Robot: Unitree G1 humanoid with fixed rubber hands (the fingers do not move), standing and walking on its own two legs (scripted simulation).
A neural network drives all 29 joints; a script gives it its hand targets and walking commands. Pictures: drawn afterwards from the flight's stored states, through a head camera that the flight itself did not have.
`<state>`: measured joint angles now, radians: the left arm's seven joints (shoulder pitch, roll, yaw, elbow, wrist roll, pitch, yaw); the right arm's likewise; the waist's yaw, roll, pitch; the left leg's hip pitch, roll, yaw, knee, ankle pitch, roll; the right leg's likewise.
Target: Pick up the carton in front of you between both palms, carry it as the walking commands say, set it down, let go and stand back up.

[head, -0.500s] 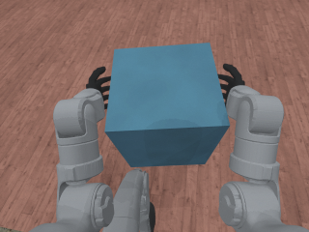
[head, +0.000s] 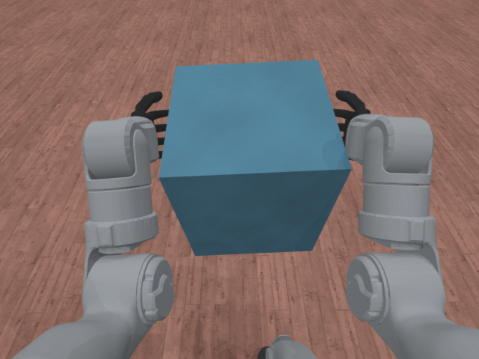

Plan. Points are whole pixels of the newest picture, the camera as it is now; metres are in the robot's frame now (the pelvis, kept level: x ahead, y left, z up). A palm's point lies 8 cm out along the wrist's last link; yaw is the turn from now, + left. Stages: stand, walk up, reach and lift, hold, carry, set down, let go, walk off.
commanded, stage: carry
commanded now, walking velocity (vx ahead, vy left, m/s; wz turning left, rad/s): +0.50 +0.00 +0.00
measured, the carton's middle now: (250, 167) +0.39 -0.03 +0.14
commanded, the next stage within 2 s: none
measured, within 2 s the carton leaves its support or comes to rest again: neither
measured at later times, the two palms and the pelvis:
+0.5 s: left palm (162, 107) +0.63 +0.15 +0.10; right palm (290, 105) +0.64 -0.15 +0.09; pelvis +0.30 -0.01 +0.02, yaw +3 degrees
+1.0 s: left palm (170, 54) +0.89 +0.15 +0.11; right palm (273, 54) +0.90 -0.15 +0.10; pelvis +0.64 -0.01 -0.01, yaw +2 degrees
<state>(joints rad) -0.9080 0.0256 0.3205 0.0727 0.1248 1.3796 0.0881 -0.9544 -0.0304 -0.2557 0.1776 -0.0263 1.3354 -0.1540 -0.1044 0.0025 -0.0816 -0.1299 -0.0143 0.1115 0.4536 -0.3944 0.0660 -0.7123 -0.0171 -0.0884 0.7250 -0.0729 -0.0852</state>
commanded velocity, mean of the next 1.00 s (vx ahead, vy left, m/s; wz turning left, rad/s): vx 0.44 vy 0.00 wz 0.00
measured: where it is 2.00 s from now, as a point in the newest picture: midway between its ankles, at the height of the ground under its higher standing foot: (227, 241)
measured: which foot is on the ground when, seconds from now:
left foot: down 0.00-0.10, up 0.12-0.56, down 0.58-1.00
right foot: up 0.00-0.08, down 0.10-0.62, up 0.64-0.98, down 1.00-1.00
